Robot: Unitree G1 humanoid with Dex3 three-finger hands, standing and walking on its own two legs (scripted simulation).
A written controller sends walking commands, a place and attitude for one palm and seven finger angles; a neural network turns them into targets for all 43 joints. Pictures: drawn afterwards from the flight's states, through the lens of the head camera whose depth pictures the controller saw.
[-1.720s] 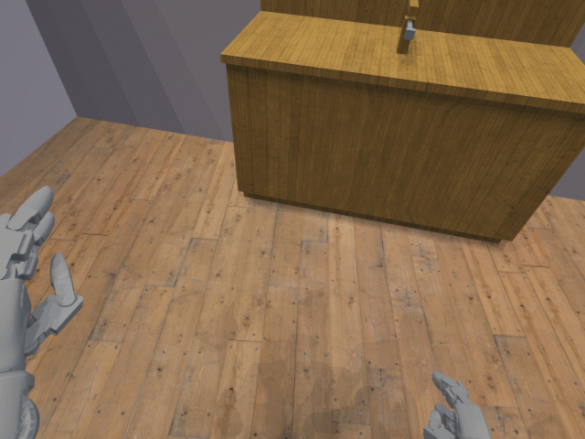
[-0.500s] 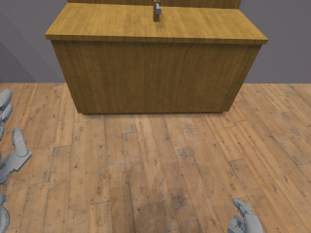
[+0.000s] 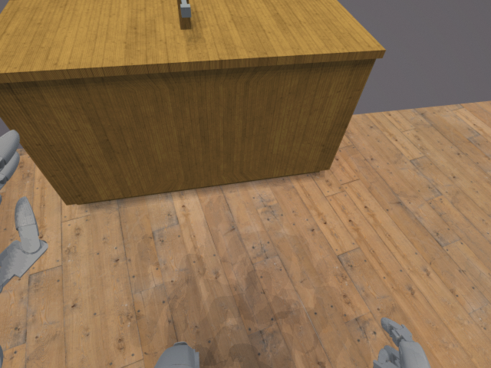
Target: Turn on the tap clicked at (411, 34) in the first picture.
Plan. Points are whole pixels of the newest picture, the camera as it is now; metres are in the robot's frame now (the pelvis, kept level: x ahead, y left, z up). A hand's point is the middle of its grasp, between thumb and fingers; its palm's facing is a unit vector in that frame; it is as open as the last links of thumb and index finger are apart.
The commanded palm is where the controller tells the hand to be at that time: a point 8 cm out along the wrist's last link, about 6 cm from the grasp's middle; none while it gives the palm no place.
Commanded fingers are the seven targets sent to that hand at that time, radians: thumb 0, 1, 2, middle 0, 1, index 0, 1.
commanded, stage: walk to a spot facing it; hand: left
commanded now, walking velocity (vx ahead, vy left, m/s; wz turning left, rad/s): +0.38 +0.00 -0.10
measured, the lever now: (185, 10) +1.02 +0.23 +0.09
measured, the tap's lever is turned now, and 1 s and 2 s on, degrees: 0 0 0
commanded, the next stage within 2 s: take the last steps up to it in 0.36 s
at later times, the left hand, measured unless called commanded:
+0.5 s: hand (140, 126) +0.40 +0.18 +0.18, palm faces +0.32 -0.82 -0.48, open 7.4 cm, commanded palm +0.34 +0.23 +0.19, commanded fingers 0.00 0.90 0.90 -0.20 -0.30 -0.20 -0.30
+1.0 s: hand (182, 69) +0.54 +0.14 +0.19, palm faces +0.25 -0.88 -0.40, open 7.4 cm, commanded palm +0.49 +0.20 +0.19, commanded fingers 0.00 0.90 0.90 -0.20 -0.30 -0.20 -0.30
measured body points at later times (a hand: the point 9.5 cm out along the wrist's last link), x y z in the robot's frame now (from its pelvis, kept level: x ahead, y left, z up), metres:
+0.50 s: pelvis +0.15 -0.03 -0.01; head +0.18 -0.06 +0.44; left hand +0.38 +0.22 +0.20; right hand +0.29 -0.25 -0.13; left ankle +0.12 +0.12 -0.67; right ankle +0.18 -0.11 -0.73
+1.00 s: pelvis +0.29 -0.05 +0.00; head +0.31 -0.05 +0.45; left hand +0.52 +0.19 +0.21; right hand +0.42 -0.28 -0.08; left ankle +0.32 +0.08 -0.73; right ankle +0.28 -0.16 -0.70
